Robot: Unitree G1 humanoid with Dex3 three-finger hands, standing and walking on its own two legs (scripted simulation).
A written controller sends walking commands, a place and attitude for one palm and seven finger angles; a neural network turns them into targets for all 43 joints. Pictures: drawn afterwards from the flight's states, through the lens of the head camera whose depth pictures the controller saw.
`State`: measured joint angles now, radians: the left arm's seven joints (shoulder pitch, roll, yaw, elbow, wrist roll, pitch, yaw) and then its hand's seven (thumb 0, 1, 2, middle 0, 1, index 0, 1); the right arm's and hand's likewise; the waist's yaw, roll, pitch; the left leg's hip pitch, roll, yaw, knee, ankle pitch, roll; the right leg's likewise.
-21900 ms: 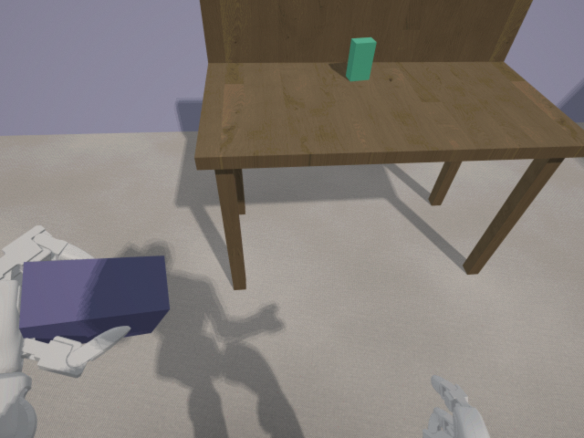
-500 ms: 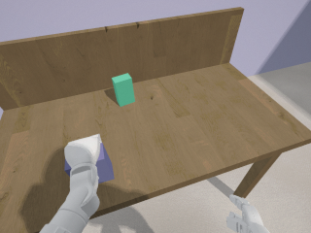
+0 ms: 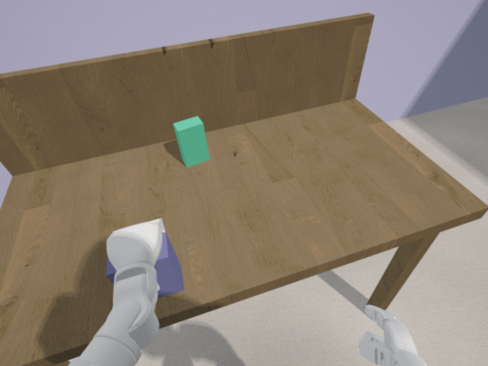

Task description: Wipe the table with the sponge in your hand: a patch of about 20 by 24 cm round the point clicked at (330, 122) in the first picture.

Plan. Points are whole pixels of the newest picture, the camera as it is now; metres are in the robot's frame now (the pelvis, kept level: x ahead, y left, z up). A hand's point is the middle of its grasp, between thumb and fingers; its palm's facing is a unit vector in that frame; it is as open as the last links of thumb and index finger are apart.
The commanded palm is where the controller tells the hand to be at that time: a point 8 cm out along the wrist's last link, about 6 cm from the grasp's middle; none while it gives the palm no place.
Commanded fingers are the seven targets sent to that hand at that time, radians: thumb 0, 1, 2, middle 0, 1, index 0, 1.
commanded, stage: slide across to the third lane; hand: left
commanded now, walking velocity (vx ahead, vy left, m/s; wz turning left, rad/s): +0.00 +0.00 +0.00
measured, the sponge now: (151, 275) +0.28 +0.22 -0.03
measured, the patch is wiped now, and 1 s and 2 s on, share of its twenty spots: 0.70 0.80 1.00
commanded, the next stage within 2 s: wipe forward along the third lane in 0.44 s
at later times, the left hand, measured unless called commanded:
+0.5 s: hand (182, 251) +0.31 +0.16 +0.01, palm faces -0.05 -0.05 -1.00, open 9.6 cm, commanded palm +0.28 +0.14 +0.06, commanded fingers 0.00 0.10 1.30 -1.20 -1.60 -1.20 -1.60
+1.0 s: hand (185, 235) +0.35 +0.17 +0.01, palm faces -0.07 -0.03 -1.00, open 9.6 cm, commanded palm +0.32 +0.16 +0.04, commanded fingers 0.00 0.10 1.30 -1.20 -1.60 -1.20 -1.60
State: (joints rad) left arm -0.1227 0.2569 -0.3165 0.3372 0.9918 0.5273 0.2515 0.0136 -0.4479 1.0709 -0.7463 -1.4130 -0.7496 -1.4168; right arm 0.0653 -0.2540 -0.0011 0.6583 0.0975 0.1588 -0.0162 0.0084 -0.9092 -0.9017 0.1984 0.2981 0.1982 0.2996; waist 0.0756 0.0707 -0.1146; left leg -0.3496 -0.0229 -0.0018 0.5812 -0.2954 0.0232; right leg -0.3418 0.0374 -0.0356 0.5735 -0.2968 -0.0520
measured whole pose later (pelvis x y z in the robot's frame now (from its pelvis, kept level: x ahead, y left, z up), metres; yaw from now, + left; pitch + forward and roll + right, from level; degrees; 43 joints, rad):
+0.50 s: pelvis +0.00 -0.01 +0.00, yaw +0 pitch +4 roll +1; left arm -0.28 0.15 -0.42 0.52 0.97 0.55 0.30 0.01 -0.46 1.07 -0.76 -1.41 -0.76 -1.41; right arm 0.04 -0.24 -0.01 0.69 0.10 0.17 0.01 0.01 -0.91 -0.90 0.20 0.30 0.20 0.30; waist 0.08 0.07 -0.12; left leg -0.35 -0.01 -0.01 0.56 -0.28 0.00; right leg -0.35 0.05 -0.04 0.57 -0.29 -0.07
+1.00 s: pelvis -0.02 -0.02 +0.00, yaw -1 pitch +7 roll +1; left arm -0.49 0.16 -0.29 0.78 0.97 0.52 0.33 0.00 -0.47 1.07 -0.77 -1.39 -0.78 -1.39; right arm 0.09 -0.24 0.00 0.72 0.09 0.17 -0.04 0.01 -0.91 -0.90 0.20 0.30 0.20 0.30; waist 0.02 0.05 -0.14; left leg -0.43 0.00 0.00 0.58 -0.26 -0.01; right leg -0.44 0.06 -0.04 0.59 -0.27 -0.08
